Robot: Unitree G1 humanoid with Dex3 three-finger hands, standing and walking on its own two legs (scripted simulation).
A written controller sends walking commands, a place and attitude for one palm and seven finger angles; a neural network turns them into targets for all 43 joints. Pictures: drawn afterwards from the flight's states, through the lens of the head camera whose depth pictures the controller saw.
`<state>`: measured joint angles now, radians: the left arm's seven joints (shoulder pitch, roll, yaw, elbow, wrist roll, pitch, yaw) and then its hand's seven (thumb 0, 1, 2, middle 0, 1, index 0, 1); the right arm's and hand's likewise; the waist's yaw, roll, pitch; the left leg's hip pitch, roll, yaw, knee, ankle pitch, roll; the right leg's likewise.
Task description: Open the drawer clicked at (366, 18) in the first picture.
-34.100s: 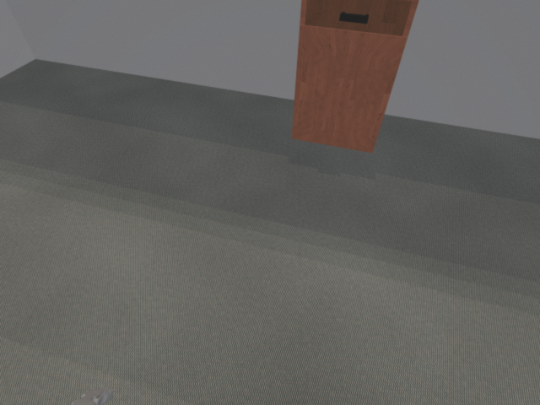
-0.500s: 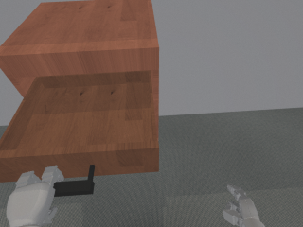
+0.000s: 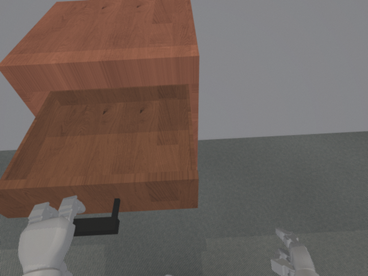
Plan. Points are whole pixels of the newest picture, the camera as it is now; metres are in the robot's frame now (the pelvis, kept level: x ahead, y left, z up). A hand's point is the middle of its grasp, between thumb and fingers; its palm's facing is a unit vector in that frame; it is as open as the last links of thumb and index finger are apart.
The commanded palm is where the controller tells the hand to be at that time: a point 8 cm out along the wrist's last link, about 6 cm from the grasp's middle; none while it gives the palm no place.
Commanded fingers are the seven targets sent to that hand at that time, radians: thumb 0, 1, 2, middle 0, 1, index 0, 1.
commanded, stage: lift the hand off the handle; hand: left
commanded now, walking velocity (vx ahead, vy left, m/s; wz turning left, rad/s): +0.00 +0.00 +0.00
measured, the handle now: (89, 215) +0.22 +0.24 +0.02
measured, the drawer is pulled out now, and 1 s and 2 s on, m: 0.30 0.30 0.30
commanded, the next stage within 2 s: draw the hand back to the body in 1.34 s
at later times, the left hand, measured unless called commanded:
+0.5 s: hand (48, 232) +0.17 +0.28 +0.06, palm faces +0.07 -0.09 -0.99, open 13.5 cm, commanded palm +0.14 +0.27 +0.12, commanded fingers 0.00 -0.50 0.30 -0.30 -1.20 -0.30 -1.20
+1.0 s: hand (37, 211) +0.18 +0.26 +0.14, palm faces +0.11 -0.10 -0.99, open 13.8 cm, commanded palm +0.14 +0.26 +0.19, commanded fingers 0.00 -0.50 0.30 -0.30 -1.20 -0.30 -1.20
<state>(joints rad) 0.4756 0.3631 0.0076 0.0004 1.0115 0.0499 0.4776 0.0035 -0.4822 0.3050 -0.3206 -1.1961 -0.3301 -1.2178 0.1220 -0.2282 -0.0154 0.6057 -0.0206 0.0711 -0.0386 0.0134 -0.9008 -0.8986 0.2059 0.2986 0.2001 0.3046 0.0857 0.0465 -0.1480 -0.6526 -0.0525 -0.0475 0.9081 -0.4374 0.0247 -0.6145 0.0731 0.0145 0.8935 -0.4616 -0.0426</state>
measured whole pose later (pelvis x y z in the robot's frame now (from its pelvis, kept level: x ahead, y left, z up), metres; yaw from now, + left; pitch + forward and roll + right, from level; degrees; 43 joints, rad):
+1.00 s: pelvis +0.01 +0.01 +0.04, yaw +0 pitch +1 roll -1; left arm 0.55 0.47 0.02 -0.46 0.88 0.19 0.16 0.00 -0.49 0.30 -0.32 -1.20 -0.32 -1.20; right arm 0.11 -0.24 0.04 0.56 0.02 0.10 -0.01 0.01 -0.90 -0.90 0.21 0.30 0.20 0.30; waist 0.12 0.10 -0.08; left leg -0.29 -0.05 -0.04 0.60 -0.32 0.03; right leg -0.25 0.06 0.04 0.57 -0.34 -0.03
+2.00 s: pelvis +0.01 +0.01 +0.04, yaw +1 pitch +0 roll -1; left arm 0.53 0.56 0.12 -0.52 0.79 0.13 0.05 0.00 -0.49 0.30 -0.32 -1.20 -0.32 -1.20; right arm 0.10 -0.26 0.04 0.56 0.03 0.08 -0.03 0.01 -0.90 -0.90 0.20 0.30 0.20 0.30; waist 0.12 0.09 -0.04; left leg -0.25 -0.05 -0.06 0.54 -0.29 0.03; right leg -0.19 0.06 0.02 0.49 -0.29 -0.03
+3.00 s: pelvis +0.02 -0.02 +0.05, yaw +2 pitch -3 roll +0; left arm 0.55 0.32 0.26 -0.46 -0.08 -0.07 0.10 0.01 0.81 0.86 -0.22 -0.35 -0.21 -0.36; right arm 0.16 -0.21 0.02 0.63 0.01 -0.08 -0.08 0.01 -0.90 -0.90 0.21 0.30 0.20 0.30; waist 0.05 0.07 -0.01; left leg -0.13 -0.03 -0.10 0.43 -0.25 -0.01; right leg -0.07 0.08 -0.01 0.38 -0.27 -0.07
